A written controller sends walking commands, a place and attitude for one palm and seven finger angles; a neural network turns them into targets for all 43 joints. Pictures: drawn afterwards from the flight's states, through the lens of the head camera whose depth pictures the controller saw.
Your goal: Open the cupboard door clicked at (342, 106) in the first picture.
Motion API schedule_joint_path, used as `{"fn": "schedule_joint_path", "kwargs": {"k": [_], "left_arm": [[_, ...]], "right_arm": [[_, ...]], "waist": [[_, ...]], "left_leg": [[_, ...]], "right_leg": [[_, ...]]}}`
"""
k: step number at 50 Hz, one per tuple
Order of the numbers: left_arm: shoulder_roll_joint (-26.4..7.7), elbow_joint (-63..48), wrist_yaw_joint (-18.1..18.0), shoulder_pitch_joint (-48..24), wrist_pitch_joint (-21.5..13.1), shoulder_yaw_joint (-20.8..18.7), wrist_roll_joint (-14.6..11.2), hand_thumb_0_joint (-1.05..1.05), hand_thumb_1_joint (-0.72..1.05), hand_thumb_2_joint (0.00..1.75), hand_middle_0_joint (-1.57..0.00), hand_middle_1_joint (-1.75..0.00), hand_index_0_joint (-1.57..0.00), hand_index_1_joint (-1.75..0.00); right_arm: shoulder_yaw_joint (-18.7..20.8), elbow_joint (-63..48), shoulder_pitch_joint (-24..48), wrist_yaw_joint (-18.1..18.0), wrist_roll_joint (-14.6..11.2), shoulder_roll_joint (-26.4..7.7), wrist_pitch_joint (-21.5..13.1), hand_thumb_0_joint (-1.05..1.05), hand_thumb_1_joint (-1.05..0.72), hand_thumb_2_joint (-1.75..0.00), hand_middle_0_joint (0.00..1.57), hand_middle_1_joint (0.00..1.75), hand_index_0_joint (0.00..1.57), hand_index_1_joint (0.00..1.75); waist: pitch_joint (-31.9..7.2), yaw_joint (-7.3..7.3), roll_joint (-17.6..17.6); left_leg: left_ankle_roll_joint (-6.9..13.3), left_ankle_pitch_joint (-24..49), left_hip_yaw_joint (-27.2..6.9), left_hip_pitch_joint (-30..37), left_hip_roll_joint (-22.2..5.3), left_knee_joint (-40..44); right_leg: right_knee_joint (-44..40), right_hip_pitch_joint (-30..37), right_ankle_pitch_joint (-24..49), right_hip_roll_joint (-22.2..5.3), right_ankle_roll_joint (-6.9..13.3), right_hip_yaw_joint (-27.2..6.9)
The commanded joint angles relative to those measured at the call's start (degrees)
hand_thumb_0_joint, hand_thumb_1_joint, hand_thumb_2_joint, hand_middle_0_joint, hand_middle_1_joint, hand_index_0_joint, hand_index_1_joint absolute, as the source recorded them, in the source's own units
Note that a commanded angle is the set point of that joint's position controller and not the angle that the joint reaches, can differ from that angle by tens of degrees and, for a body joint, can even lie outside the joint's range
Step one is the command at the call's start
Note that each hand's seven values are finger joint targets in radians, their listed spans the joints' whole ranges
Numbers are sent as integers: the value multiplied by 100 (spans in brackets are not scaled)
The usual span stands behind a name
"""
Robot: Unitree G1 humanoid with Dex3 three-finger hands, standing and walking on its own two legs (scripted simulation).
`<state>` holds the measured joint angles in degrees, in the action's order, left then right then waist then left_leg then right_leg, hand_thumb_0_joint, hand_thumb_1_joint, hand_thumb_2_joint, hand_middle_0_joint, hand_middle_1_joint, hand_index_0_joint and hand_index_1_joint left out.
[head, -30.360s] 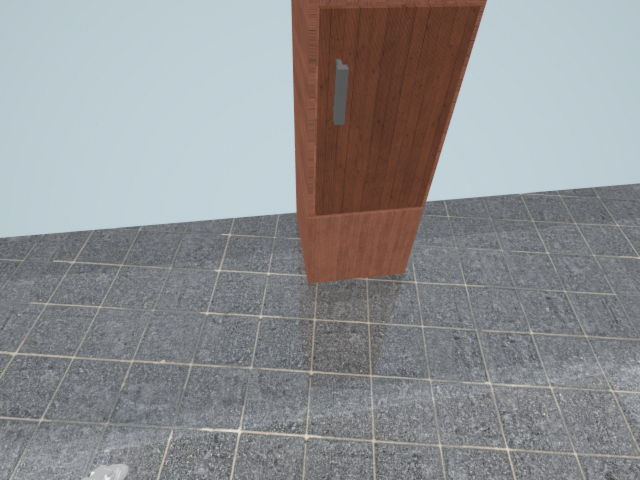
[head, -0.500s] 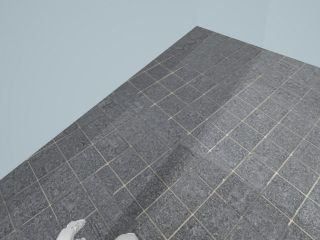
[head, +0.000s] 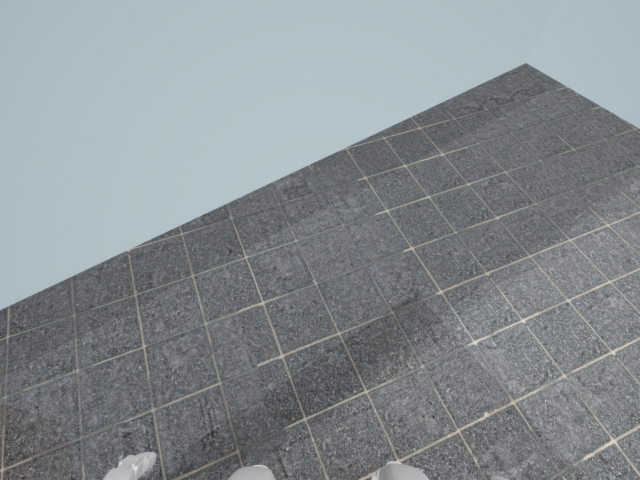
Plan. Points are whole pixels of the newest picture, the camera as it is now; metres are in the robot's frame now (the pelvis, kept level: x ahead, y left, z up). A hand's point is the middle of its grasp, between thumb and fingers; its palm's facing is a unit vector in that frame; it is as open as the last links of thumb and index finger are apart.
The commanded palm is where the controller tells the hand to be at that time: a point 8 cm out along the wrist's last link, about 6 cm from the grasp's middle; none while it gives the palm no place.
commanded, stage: turn to face it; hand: left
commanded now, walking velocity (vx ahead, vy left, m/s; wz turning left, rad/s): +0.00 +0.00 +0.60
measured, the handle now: out of the picture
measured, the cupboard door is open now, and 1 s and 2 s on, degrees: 51 51 51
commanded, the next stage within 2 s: none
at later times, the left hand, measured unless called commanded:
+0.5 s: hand out of the picture +0.03 +0.20 -0.17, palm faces +0.32 -0.92 -0.23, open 7.4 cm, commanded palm none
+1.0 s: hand out of the picture -0.03 +0.16 -0.18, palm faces +0.58 -0.79 -0.21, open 7.4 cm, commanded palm none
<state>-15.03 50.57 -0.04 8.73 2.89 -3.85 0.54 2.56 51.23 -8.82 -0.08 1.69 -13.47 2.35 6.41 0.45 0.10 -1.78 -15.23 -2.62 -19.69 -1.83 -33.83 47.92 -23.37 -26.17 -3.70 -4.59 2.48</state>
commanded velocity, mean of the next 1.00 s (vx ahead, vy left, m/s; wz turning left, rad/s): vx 0.00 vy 0.00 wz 0.60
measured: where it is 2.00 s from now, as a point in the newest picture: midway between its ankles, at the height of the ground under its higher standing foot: outside the picture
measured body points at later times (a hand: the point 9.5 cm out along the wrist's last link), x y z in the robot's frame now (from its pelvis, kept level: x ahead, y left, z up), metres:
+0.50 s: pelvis +0.02 -0.02 +0.00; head +0.07 +0.02 +0.45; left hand +0.02 +0.25 -0.15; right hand +0.20 -0.23 -0.12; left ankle +0.01 +0.09 -0.73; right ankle +0.04 -0.17 -0.67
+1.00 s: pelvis +0.04 -0.04 -0.01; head +0.07 +0.01 +0.44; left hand -0.06 +0.21 -0.17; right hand +0.28 -0.19 -0.13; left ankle -0.01 +0.06 -0.73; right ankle +0.09 -0.18 -0.70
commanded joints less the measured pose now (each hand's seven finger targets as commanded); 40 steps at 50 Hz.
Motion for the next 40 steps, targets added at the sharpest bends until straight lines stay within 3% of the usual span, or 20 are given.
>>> {"fn": "schedule_joint_path", "kwargs": {"k": [1,2,3,4,8,12,14,15,16,17,18,22,28,30,31,32,33,35,37,40], "left_arm": [[-819,-196,-69,998,-261,-236,77,0,90,90,-20,-30,-20,-30],[-1377,-269,-114,951,-289,-322,144,0,90,90,-20,-30,-20,-30],[-1326,-340,-141,811,-292,-271,98,0,90,90,-20,-30,-20,-30],[-1129,-454,-116,318,-268,-206,87,0,90,90,-20,-30,-20,-30],[-713,-467,-169,239,-311,-124,100,0,90,90,-20,-30,-20,-30],[-969,-239,-167,811,-347,-212,110,0,90,90,-20,-30,-20,-30],[-1040,-234,-130,728,-334,-246,64,0,90,90,-20,-30,-20,-30],[-1010,-269,-108,574,-325,-250,17,0,90,90,-20,-30,-20,-30],[-765,-415,-82,498,-293,-219,-16,0,90,90,-20,-30,-20,-30],[-395,-660,-56,179,-271,-74,-23,0,90,90,-20,-30,-20,-30],[-529,-768,-90,-164,-191,-76,13,0,90,90,-20,-30,-20,-30],[-465,-518,-48,-52,-107,-127,42,0,90,90,-20,-30,-20,-30],[-339,-443,-31,114,-131,-101,-3,0,90,90,-20,-30,-20,-30],[-412,-331,-49,557,-165,-144,-7,0,90,90,-20,-30,-20,-30],[-636,-288,-80,811,-213,-204,27,0,90,90,-20,-30,-20,-30],[-1178,-304,-133,915,-274,-309,122,0,90,90,-20,-30,-20,-30],[-1358,-398,-157,761,-264,-300,116,0,90,90,-20,-30,-20,-30],[-960,-568,-149,75,-274,-187,98,0,90,90,-20,-30,-20,-30],[-742,-585,-174,-45,-268,-131,82,0,90,90,-20,-30,-20,-30],[-833,-461,-173,330,-314,-172,98,0,90,90,-20,-30,-20,-30]], "right_arm": [[374,-612,448,-18,-109,-921,-22,0,-90,-90,20,30,20,30],[310,-755,476,39,-122,-535,-24,0,-90,-90,20,30,20,30],[349,-741,501,71,-85,-766,-6,0,-90,-90,20,30,20,30],[323,-708,264,121,-80,-622,7,0,-90,-90,20,30,20,30],[253,-498,426,171,-91,-426,62,0,-90,-90,20,30,20,30],[140,-536,636,188,-137,-235,-47,0,-90,-90,20,30,20,30],[147,-466,293,172,-116,-325,-72,0,-90,-90,20,30,20,30],[194,-379,-41,165,-104,-505,-96,0,-90,-90,20,30,20,30],[334,-320,-444,129,-59,-1026,-143,0,-90,-90,20,30,20,30],[476,-288,-814,77,-40,-1540,-137,0,-90,-90,20,30,20,30],[487,-169,-1031,23,-27,-1662,-87,0,-90,-90,20,30,20,30],[342,-421,5,-80,-12,-1226,-139,0,-90,-90,20,30,20,30],[411,-421,47,-60,6,-1272,-86,0,-90,-90,20,30,20,30],[419,-493,301,-48,-32,-1224,-42,0,-90,-90,20,30,20,30],[404,-565,409,-30,-79,-1058,-24,0,-90,-90,20,30,20,30],[356,-666,365,14,-127,-645,-23,0,-90,-90,20,30,20,30],[360,-745,529,48,-102,-704,-24,0,-90,-90,20,30,20,30],[360,-605,185,134,-59,-619,38,0,-90,-90,20,30,20,30],[342,-443,172,159,-73,-583,83,0,-90,-90,20,30,20,30],[222,-512,459,185,-120,-365,24,0,-90,-90,20,30,20,30]], "waist": [[-939,-425,-440],[-798,-490,-2154],[-784,-431,-1812],[-711,-110,-1299],[-639,-63,-1439],[-1085,-348,-1090],[-1162,-160,-964],[-1267,60,-773],[-1498,282,396],[-1440,504,1768],[-1409,585,1188],[-762,90,1281],[-1004,31,1035],[-940,-222,784],[-926,-374,227],[-903,-450,-1419],[-725,-494,-1840],[-584,-21,-1180],[-694,34,-1608],[-826,-184,-1266]], "left_leg": [[283,-250,-452,-1011,-130,-268],[-92,-1765,353,-1563,546,-1805],[6,-2057,31,-1385,192,-3028],[27,-1596,17,-1160,60,-3334],[-176,-1333,454,-1106,-88,-2663],[-146,-1117,903,-622,123,-698],[-76,-301,993,82,245,219],[12,477,866,818,178,823],[410,1768,-348,1849,-792,1082],[1261,3921,-2089,2367,-2150,1198],[1671,3983,-2046,2158,-2321,1083],[1105,2109,-1209,900,-1294,1254],[996,1543,-1379,575,-1013,1186],[804,969,-1368,-132,-802,902],[518,220,-1121,-699,-401,422],[75,-998,-232,-1586,360,-799],[-19,-1986,98,-1494,418,-2383],[-8,-1364,25,-1217,109,-3353],[-143,-1232,251,-1214,-39,-3204],[-206,-1247,633,-867,8,-1709]], "right_leg": [[-2847,1966,801,-623,277,-669],[-3579,1834,945,-2140,909,-2330],[-3518,1278,1257,-2475,1299,-2354],[-3410,872,1006,-2126,1316,-1676],[-2714,1425,3469,-1516,1064,-339],[-1959,2465,4995,-1618,1042,-85],[-1534,2141,4764,-1528,785,219],[-1077,1654,4359,-1463,548,415],[-112,443,2579,-1048,180,711],[1124,-1007,-993,-355,-164,582],[1735,-1179,-1114,-351,-72,-83],[1418,-768,-80,-267,-32,-265],[-349,354,100,167,61,-27],[-1508,1319,813,269,99,39],[-2496,1928,945,-77,182,-286],[-3384,2338,457,-1469,672,-1838],[-3682,1547,675,-2451,1255,-2598],[-3409,819,749,-1887,1281,-1584],[-2956,1272,2430,-1500,1109,-690],[-2438,1900,4064,-1509,1091,-207]]}}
